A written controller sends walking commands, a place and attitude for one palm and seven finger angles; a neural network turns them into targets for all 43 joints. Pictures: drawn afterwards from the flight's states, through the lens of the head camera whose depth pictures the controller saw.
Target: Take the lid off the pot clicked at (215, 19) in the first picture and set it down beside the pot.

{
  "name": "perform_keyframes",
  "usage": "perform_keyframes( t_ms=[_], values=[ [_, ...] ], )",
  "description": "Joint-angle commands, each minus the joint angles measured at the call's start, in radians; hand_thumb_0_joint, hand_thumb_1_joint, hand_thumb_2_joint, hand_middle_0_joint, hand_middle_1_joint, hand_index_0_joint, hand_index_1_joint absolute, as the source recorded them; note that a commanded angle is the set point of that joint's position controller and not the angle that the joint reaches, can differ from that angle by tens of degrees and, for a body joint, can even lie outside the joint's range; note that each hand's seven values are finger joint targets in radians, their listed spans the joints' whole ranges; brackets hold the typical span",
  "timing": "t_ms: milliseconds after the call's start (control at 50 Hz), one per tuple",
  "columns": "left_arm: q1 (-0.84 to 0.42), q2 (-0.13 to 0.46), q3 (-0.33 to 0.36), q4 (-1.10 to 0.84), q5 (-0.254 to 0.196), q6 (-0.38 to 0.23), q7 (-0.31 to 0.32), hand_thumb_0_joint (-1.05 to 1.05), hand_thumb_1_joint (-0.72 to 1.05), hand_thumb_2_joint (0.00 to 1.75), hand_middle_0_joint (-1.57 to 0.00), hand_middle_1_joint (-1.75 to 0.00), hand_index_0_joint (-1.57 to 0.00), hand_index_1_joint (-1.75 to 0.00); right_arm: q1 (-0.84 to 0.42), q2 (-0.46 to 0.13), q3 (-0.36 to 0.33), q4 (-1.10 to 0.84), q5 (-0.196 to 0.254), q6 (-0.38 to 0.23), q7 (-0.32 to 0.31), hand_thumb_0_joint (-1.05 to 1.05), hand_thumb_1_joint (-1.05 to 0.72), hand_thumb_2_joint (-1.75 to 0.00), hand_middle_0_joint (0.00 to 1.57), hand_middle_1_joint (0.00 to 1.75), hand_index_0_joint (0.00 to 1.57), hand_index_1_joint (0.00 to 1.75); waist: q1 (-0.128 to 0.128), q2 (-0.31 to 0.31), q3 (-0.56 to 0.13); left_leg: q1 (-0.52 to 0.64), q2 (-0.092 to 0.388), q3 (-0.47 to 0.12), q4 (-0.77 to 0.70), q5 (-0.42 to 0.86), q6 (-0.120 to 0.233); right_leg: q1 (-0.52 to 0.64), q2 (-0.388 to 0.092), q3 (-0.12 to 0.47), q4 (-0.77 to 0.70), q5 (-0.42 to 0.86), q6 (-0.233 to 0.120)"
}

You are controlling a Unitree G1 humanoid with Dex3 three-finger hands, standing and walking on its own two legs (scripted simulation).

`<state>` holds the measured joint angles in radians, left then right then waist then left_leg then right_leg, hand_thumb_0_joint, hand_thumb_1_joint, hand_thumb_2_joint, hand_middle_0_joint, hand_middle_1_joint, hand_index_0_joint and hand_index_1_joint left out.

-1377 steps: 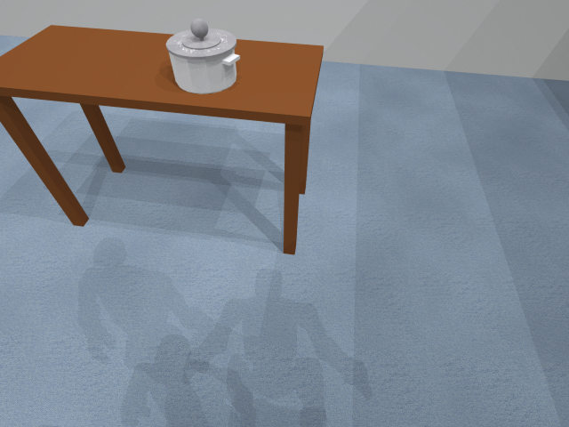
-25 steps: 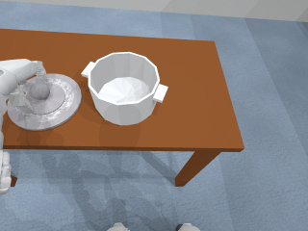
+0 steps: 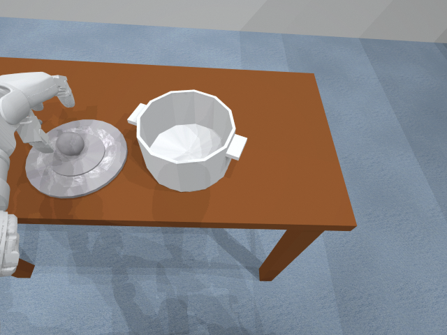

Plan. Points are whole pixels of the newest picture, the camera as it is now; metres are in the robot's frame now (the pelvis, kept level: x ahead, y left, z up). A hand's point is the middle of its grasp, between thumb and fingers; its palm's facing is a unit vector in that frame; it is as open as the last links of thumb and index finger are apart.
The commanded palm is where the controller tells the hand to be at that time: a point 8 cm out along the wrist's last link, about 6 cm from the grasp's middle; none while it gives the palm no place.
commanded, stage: raise the empty hand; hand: left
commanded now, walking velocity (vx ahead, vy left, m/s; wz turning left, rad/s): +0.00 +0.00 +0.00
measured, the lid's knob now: (70, 143) +0.49 +0.30 +0.01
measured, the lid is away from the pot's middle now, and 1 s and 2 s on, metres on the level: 0.24 0.24 0.24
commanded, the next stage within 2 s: draw the hand back to the body in 0.50 s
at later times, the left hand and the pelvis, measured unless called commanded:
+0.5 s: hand (17, 99) +0.45 +0.30 +0.16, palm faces -0.36 -0.08 -0.93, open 10.9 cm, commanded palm +0.47 +0.29 +0.22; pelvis +0.00 -0.02 +0.01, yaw +1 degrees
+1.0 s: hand (16, 126) +0.41 +0.30 +0.14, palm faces -0.37 -0.08 -0.93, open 10.9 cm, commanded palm +0.40 +0.29 +0.21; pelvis +0.00 -0.03 +0.01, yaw +2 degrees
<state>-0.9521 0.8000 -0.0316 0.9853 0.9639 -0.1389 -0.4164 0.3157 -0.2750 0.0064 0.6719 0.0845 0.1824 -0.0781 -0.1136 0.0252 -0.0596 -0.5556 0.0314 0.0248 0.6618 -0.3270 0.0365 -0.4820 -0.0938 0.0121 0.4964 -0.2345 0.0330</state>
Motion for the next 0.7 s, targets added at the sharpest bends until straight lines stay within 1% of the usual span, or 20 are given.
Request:
perform_keyframes(
  t_ms=[0,20,60,80,100,140,180,220,240,280,340,440,480,520,540,560,600,620,640,680],
  values=[
    [-0.456,0.303,0.089,-0.190,-0.017,0.004,0.038,0.00,0.10,0.41,-0.28,-0.99,-0.28,-0.99,0.075,-0.173,-0.066,-0.075,-0.004,-0.024,-0.009,0.00,-0.90,-0.90,0.20,0.30,0.20,0.30,0.003,0.111,-0.417,0.398,-0.041,-0.024,-0.078,0.498,0.029,0.064,0.130,-0.102,-0.025,0.247,-0.062],
    [-0.451,0.324,0.104,-0.169,-0.020,0.008,0.034,0.00,0.10,0.41,-0.28,-0.99,-0.28,-0.99,0.071,-0.178,-0.064,-0.072,-0.002,-0.024,-0.008,0.00,-0.90,-0.90,0.20,0.30,0.20,0.30,0.007,0.093,-0.390,0.371,-0.041,-0.020,-0.082,0.469,0.032,0.075,0.128,-0.101,-0.029,0.251,-0.062],
    [-0.472,0.346,0.111,-0.195,-0.016,0.010,0.031,0.00,0.10,0.41,-0.28,-0.99,-0.28,-0.99,0.066,-0.180,-0.065,-0.080,-0.004,-0.021,-0.005,0.00,-0.90,-0.90,0.20,0.30,0.20,0.30,0.010,0.109,-0.417,0.385,-0.043,-0.020,-0.090,0.490,0.031,0.096,0.126,-0.098,-0.031,0.264,-0.063],
    [-0.475,0.306,0.077,-0.182,-0.013,0.015,0.025,0.00,0.10,0.41,-0.28,-0.99,-0.28,-0.99,0.056,-0.174,-0.063,-0.079,-0.002,-0.020,-0.005,0.00,-0.90,-0.90,0.20,0.30,0.20,0.30,0.004,0.121,-0.389,0.377,-0.045,-0.017,-0.091,0.472,0.029,0.079,0.126,-0.101,-0.037,0.254,-0.063],
    [-0.490,0.303,0.073,-0.202,-0.017,0.017,0.022,0.00,0.10,0.41,-0.28,-0.99,-0.28,-0.99,0.059,-0.175,-0.064,-0.076,-0.002,-0.021,-0.004,0.00,-0.90,-0.90,0.20,0.30,0.20,0.30,0.006,0.109,-0.397,0.389,-0.041,-0.017,-0.092,0.480,0.031,0.084,0.126,-0.102,-0.038,0.259,-0.061],
    [-0.492,0.340,0.100,-0.212,-0.020,0.014,0.018,0.00,0.10,0.41,-0.28,-0.99,-0.28,-0.99,0.051,-0.179,-0.065,-0.081,-0.003,-0.020,-0.004,0.00,-0.90,-0.90,0.20,0.30,0.20,0.30,0.010,0.108,-0.407,0.393,-0.045,-0.016,-0.093,0.498,0.033,0.105,0.122,-0.099,-0.041,0.281,-0.063],
    [-0.512,0.281,0.051,-0.220,-0.024,0.019,0.004,0.00,0.10,0.41,-0.28,-0.99,-0.28,-0.99,0.048,-0.170,-0.065,-0.078,-0.003,-0.019,-0.003,0.00,-0.90,-0.90,0.20,0.30,0.20,0.30,0.001,0.121,-0.401,0.408,-0.045,-0.014,-0.095,0.492,0.034,0.087,0.126,-0.103,-0.048,0.270,-0.059],
    [-0.502,0.329,0.092,-0.236,-0.031,0.019,-0.001,0.00,0.10,0.41,-0.28,-0.99,-0.28,-0.99,0.047,-0.175,-0.065,-0.080,-0.001,-0.018,-0.002,0.00,-0.90,-0.90,0.20,0.30,0.20,0.30,0.010,0.101,-0.425,0.417,-0.045,-0.018,-0.099,0.509,0.035,0.117,0.125,-0.104,-0.047,0.289,-0.059],
    [-0.515,0.337,0.094,-0.247,-0.029,0.014,-0.003,0.00,0.10,0.41,-0.28,-0.99,-0.28,-0.99,0.040,-0.177,-0.066,-0.081,-0.002,-0.017,-0.001,0.00,-0.90,-0.90,0.20,0.30,0.20,0.30,0.011,0.129,-0.422,0.423,-0.044,-0.019,-0.097,0.548,0.032,0.114,0.121,-0.102,-0.046,0.302,-0.062],
    [-0.525,0.298,0.067,-0.260,-0.029,0.019,-0.009,0.00,0.10,0.41,-0.28,-0.99,-0.28,-0.99,0.032,-0.167,-0.066,-0.081,-0.004,-0.015,0.003,0.00,-0.90,-0.90,0.20,0.30,0.20,0.30,0.009,0.141,-0.417,0.441,-0.044,-0.021,-0.098,0.549,0.031,0.102,0.126,-0.107,-0.053,0.292,-0.059],
    [-0.495,0.363,0.122,-0.242,-0.038,0.021,-0.014,0.00,0.10,0.41,-0.28,-0.99,-0.28,-0.99,0.026,-0.180,-0.064,-0.084,-0.004,-0.013,0.008,0.00,-0.90,-0.90,0.20,0.30,0.20,0.30,0.025,0.089,-0.418,0.408,-0.049,-0.018,-0.105,0.551,0.036,0.155,0.120,-0.103,-0.051,0.333,-0.060],
    [-0.489,0.302,0.066,-0.217,-0.036,0.036,-0.032,0.00,0.10,0.41,-0.28,-0.99,-0.28,-0.99,0.000,-0.175,-0.063,-0.094,0.002,-0.005,0.014,0.00,-0.90,-0.90,0.20,0.30,0.20,0.30,0.018,0.082,-0.371,0.381,-0.054,-0.009,-0.117,0.494,0.032,0.142,0.119,-0.106,-0.061,0.304,-0.060],
    [-0.480,0.259,0.023,-0.154,-0.041,0.045,-0.046,0.00,0.10,0.41,-0.28,-0.99,-0.28,-0.99,0.001,-0.176,-0.057,-0.082,0.006,0.000,0.013,0.00,-0.90,-0.90,0.20,0.30,0.20,0.30,0.007,0.038,-0.320,0.341,-0.056,0.000,-0.122,0.396,0.032,0.117,0.124,-0.114,-0.067,0.262,-0.054],
    [-0.534,0.333,0.066,-0.208,-0.039,0.038,-0.046,0.00,0.10,0.41,-0.28,-0.99,-0.28,-0.99,0.004,-0.181,-0.058,-0.084,0.008,0.003,0.008,0.00,-0.90,-0.90,0.20,0.30,0.20,0.30,0.011,0.036,-0.365,0.343,-0.060,0.003,-0.124,0.371,0.036,0.157,0.122,-0.108,-0.060,0.273,-0.056],
    [-0.579,0.332,0.052,-0.240,-0.036,0.032,-0.043,0.00,0.10,0.41,-0.28,-0.99,-0.28,-0.99,-0.003,-0.185,-0.058,-0.082,0.002,0.002,0.003,0.00,-0.90,-0.90,0.20,0.30,0.20,0.30,0.006,0.091,-0.382,0.362,-0.060,0.008,-0.122,0.384,0.035,0.148,0.118,-0.105,-0.060,0.278,-0.061],
    [-0.596,0.335,0.053,-0.256,-0.031,0.027,-0.041,0.00,0.10,0.41,-0.28,-0.99,-0.28,-0.99,0.011,-0.177,-0.058,-0.079,0.000,-0.002,0.001,0.00,-0.90,-0.90,0.20,0.30,0.20,0.30,0.003,0.091,-0.404,0.383,-0.058,0.003,-0.121,0.398,0.038,0.153,0.125,-0.108,-0.059,0.279,-0.058],
    [-0.526,0.375,0.106,-0.225,-0.032,0.014,-0.035,0.00,0.10,0.41,-0.28,-0.99,-0.28,-0.99,0.011,-0.174,-0.056,-0.086,0.001,-0.006,-0.005,0.00,-0.90,-0.90,0.20,0.30,0.20,0.30,0.017,0.094,-0.418,0.379,-0.063,0.001,-0.113,0.419,0.039,0.171,0.123,-0.108,-0.051,0.291,-0.059],
    [-0.513,0.353,0.094,-0.227,-0.041,0.010,-0.039,0.00,0.10,0.41,-0.28,-0.99,-0.28,-0.99,0.002,-0.174,-0.054,-0.086,0.004,-0.004,-0.005,0.00,-0.90,-0.90,0.20,0.30,0.20,0.30,0.017,0.094,-0.409,0.376,-0.061,0.001,-0.115,0.431,0.036,0.169,0.122,-0.110,-0.050,0.301,-0.058],
    [-0.509,0.370,0.112,-0.260,-0.046,0.004,-0.037,0.00,0.10,0.41,-0.28,-0.99,-0.28,-0.99,-0.007,-0.178,-0.060,-0.088,0.002,-0.003,0.000,0.00,-0.90,-0.90,0.20,0.30,0.20,0.30,0.025,0.117,-0.411,0.391,-0.057,0.000,-0.113,0.466,0.035,0.168,0.117,-0.107,-0.049,0.311,-0.060],
    [-0.456,0.331,0.095,-0.224,-0.045,0.011,-0.040,0.00,0.10,0.41,-0.28,-0.99,-0.28,-0.99,-0.015,-0.170,-0.056,-0.094,0.004,0.003,0.006,0.00,-0.90,-0.90,0.20,0.30,0.20,0.30,0.026,0.086,-0.369,0.361,-0.058,-0.001,-0.116,0.426,0.033,0.154,0.122,-0.116,-0.053,0.284,-0.058]
  ],
)
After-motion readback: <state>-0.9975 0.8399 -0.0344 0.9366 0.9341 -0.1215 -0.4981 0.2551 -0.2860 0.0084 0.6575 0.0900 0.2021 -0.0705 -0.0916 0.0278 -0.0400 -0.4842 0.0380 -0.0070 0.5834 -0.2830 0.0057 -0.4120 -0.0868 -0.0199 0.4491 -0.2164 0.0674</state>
